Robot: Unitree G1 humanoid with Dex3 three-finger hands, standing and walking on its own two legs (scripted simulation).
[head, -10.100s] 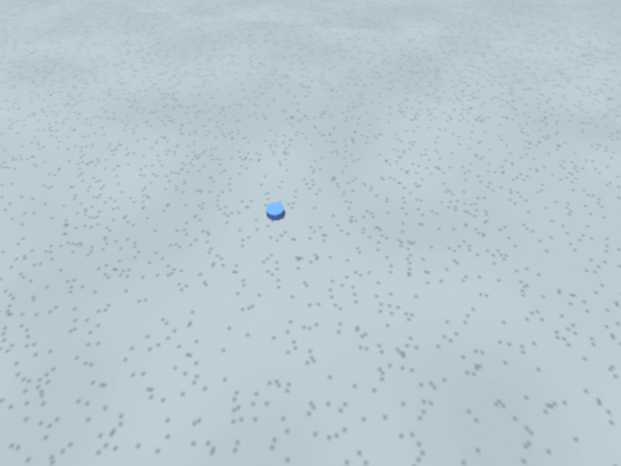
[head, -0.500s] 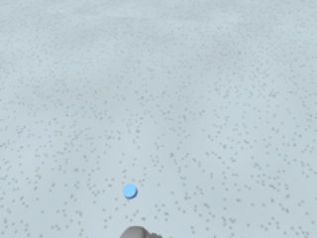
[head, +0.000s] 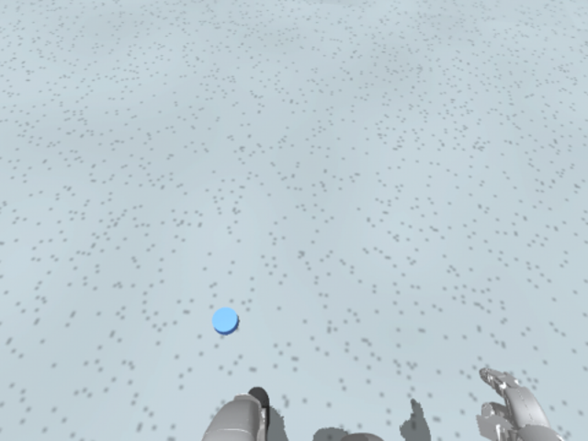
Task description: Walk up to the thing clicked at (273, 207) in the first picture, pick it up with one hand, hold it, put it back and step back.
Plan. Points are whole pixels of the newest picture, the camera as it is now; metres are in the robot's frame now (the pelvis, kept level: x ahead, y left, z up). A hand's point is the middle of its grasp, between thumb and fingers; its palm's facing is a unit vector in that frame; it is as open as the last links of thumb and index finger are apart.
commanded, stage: walk up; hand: left
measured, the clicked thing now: (225, 321) +0.51 +0.24 -0.73
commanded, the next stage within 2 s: stand in 1.16 s
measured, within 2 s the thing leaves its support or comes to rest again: neither
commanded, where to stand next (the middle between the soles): +0.14 -0.02 m, yaw +3 degrees
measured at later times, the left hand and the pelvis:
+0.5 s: hand out of the picture -0.05 +0.27 -0.13, palm faces +0.09 -0.94 -0.34, open 7.4 cm; pelvis -0.04 +0.00 +0.02, yaw +6 degrees
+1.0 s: hand out of the picture +0.08 +0.25 -0.13, palm faces +0.07 -0.89 -0.45, open 7.4 cm; pelvis -0.01 -0.02 +0.00, yaw +7 degrees
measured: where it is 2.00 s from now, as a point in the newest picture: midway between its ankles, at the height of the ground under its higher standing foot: outside the picture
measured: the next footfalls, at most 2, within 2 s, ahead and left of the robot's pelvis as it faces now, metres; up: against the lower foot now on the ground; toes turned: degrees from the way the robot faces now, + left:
right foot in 0.04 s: -0.03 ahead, -0.12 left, +0.00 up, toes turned +2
left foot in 0.42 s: -0.01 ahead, +0.12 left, +0.00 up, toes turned +7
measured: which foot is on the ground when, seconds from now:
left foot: down 0.00-0.08, up 0.10-0.40, down 0.42-0.84, up 0.86-1.00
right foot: up 0.00-0.02, down 0.04-0.44, up 0.46-0.78, down 0.80-1.00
